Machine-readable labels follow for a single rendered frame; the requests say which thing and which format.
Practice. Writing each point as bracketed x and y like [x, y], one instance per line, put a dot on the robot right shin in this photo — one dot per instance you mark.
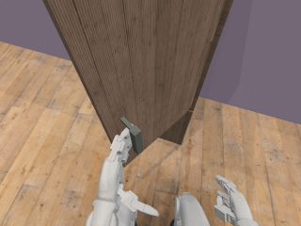
[176, 222]

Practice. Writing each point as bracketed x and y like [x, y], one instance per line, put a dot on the robot left forearm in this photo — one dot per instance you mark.
[104, 213]

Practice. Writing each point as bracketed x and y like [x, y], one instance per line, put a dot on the handle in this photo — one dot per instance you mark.
[135, 135]

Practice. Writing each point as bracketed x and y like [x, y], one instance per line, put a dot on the left robot hand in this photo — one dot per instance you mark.
[112, 172]

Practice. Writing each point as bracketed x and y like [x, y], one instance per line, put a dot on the cupboard door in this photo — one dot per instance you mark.
[137, 59]

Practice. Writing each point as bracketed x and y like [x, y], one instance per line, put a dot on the right robot hand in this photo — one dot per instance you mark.
[235, 208]

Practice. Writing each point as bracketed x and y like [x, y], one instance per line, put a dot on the robot left thigh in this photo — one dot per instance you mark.
[125, 215]

